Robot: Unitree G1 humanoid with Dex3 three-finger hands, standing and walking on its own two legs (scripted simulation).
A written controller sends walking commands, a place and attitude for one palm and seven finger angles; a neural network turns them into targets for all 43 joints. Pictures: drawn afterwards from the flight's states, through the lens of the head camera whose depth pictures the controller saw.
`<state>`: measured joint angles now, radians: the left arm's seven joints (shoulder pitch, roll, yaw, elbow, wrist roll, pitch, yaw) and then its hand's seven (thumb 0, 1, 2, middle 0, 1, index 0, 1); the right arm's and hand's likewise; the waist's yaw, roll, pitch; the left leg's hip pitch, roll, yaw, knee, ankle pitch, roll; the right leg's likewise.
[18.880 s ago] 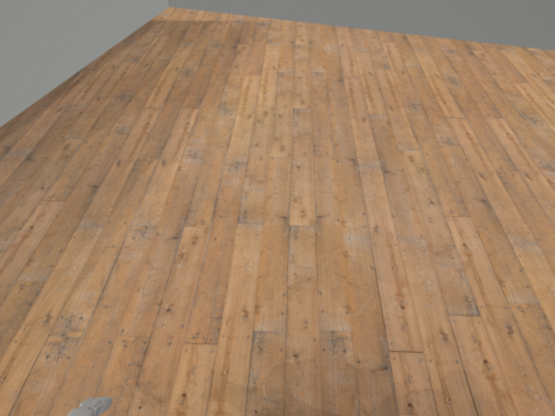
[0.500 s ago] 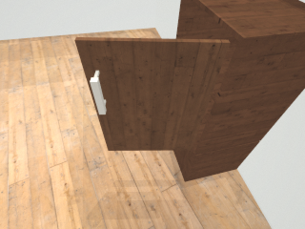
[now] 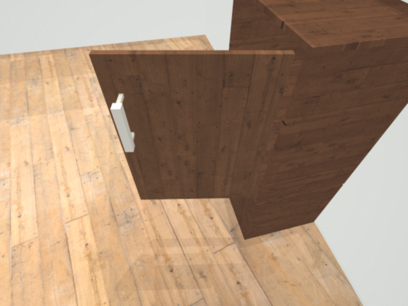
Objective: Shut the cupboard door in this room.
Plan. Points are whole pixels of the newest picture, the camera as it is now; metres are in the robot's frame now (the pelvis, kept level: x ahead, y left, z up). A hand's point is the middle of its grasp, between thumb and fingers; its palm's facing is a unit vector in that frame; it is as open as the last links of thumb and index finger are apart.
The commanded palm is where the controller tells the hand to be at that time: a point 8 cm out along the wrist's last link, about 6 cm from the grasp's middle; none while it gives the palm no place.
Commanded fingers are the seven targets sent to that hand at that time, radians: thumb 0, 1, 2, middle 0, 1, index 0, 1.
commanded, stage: shuffle to correct the standing spot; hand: left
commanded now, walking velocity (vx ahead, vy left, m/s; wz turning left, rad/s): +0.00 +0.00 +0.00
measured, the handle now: (125, 123) +0.51 +0.23 +0.05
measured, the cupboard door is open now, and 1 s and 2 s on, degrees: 77 77 77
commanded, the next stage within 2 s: come to a stop and stand still in 0.40 s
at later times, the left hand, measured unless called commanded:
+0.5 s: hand out of the picture +0.06 +0.18 -0.18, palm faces +0.05 -0.98 -0.18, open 7.4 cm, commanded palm none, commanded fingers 0.00 0.90 0.90 -0.20 -0.30 -0.20 -0.30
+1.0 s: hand (113, 301) +0.16 +0.22 -0.17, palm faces +0.10 -0.96 -0.28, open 7.3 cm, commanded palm none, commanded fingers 0.00 0.90 0.90 -0.20 -0.30 -0.20 -0.30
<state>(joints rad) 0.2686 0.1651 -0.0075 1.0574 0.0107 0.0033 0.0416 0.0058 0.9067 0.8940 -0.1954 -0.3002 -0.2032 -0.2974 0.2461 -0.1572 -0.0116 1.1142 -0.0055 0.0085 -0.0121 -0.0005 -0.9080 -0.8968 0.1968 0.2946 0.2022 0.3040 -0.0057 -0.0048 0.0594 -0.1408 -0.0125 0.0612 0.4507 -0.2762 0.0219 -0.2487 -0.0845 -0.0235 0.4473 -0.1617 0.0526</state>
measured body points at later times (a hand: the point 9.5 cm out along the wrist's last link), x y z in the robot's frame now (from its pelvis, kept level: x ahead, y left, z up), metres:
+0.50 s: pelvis +0.06 +0.01 +0.00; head +0.09 +0.02 +0.44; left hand +0.06 +0.24 -0.16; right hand +0.00 -0.21 -0.16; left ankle -0.02 +0.10 -0.74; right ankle +0.07 -0.12 -0.73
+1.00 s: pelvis +0.11 +0.01 -0.01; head +0.17 +0.01 +0.44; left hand +0.16 +0.27 -0.15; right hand +0.17 -0.23 -0.17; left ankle +0.06 +0.11 -0.74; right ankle +0.12 -0.10 -0.74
